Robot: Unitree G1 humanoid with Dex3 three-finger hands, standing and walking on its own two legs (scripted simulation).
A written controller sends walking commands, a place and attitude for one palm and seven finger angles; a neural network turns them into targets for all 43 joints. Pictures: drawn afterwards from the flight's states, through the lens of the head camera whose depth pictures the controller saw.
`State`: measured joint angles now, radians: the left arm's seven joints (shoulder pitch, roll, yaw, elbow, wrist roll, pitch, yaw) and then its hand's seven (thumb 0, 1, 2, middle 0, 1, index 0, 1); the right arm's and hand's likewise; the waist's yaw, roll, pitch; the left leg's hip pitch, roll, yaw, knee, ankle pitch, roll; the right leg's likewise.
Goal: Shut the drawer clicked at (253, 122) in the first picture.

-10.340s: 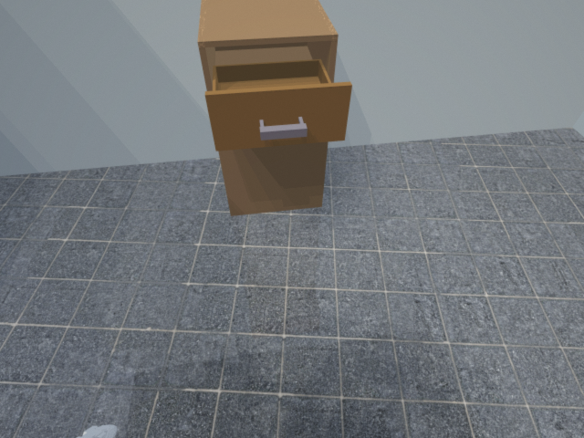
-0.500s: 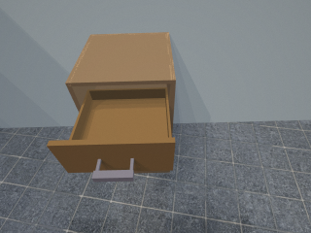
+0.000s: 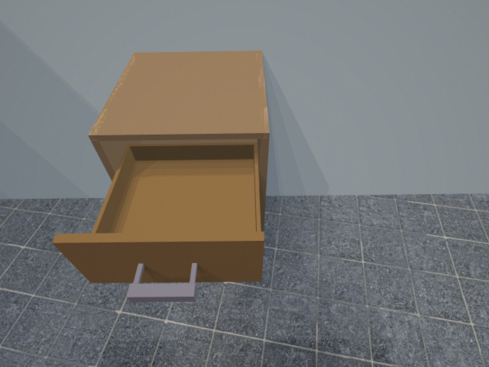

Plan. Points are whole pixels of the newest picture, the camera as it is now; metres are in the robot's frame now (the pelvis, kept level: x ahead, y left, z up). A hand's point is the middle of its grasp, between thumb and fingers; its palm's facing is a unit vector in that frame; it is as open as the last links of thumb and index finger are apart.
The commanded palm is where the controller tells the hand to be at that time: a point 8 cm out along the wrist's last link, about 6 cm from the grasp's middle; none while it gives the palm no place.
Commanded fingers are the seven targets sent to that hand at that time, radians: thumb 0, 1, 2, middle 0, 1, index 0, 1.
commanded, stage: raise the hand and make a fist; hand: left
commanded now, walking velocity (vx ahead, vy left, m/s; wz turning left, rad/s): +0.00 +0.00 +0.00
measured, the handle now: (165, 280) +0.29 +0.18 -0.09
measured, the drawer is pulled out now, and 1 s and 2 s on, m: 0.28 0.28 0.28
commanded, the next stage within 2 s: bring the fist close to the handle in 1.90 s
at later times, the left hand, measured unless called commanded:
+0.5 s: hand out of the picture +0.12 +0.16 -0.05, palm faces +0.11 -0.99 -0.01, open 5.5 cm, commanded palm +0.09 +0.21 -0.05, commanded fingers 0.00 0.90 0.90 -0.72 -0.86 -0.72 -0.86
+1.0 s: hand out of the picture +0.13 +0.16 -0.02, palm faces +0.05 -1.00 +0.00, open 3.3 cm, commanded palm +0.08 +0.21 -0.02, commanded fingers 0.00 0.90 0.90 -1.22 -1.40 -1.22 -1.40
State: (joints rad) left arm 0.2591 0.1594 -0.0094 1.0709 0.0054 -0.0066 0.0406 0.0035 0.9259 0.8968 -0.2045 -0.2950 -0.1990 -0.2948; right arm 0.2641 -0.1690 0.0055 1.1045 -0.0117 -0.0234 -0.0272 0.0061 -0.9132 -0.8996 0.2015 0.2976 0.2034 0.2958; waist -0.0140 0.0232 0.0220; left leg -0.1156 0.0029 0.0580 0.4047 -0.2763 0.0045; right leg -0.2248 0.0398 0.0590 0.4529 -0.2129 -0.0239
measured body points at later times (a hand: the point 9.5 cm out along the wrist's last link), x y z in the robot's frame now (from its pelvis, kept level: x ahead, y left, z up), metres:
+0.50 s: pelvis -0.03 -0.02 -0.11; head +0.02 -0.01 +0.34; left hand +0.10 +0.21 -0.05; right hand +0.25 -0.20 -0.14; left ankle -0.04 +0.11 -0.74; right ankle +0.02 -0.10 -0.74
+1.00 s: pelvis -0.03 +0.01 -0.09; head +0.03 +0.02 +0.36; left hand +0.12 +0.22 -0.02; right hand +0.18 -0.23 -0.15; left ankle -0.04 +0.11 -0.74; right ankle +0.02 -0.10 -0.74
